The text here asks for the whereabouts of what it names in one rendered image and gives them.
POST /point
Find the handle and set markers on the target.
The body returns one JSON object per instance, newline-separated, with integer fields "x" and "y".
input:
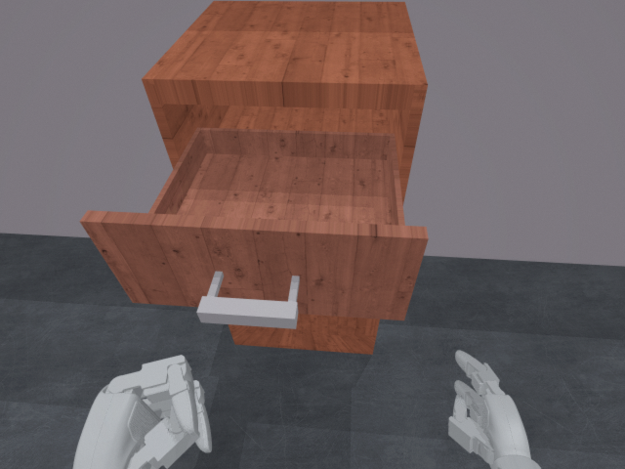
{"x": 251, "y": 312}

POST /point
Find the cabinet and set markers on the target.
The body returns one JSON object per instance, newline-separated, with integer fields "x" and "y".
{"x": 303, "y": 66}

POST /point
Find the robot left hand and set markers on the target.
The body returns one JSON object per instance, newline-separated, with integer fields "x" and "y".
{"x": 119, "y": 420}

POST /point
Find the drawer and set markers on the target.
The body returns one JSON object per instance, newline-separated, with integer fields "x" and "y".
{"x": 262, "y": 206}

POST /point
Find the robot right hand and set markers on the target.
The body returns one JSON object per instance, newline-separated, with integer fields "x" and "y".
{"x": 493, "y": 414}

